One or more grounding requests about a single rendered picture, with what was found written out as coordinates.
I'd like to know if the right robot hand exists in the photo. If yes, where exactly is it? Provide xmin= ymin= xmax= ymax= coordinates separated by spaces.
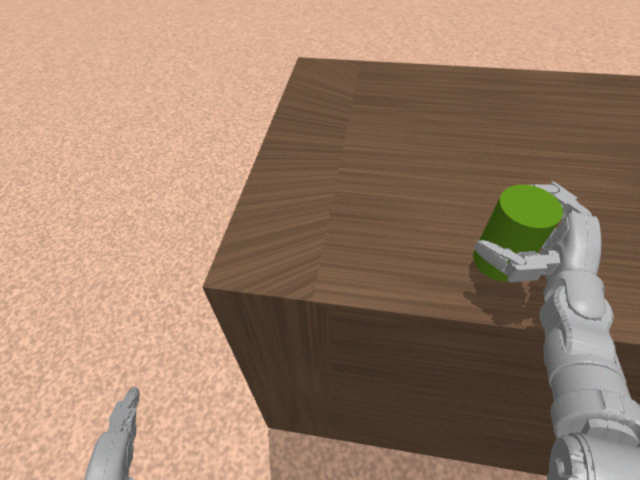
xmin=474 ymin=182 xmax=602 ymax=283

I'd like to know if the right robot arm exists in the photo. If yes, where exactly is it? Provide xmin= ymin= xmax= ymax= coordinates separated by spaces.
xmin=539 ymin=270 xmax=640 ymax=480

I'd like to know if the left robot hand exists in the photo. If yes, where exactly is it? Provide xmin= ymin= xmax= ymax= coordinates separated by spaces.
xmin=84 ymin=387 xmax=139 ymax=480

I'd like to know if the can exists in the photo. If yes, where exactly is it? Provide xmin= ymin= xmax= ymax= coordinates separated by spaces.
xmin=473 ymin=185 xmax=563 ymax=282

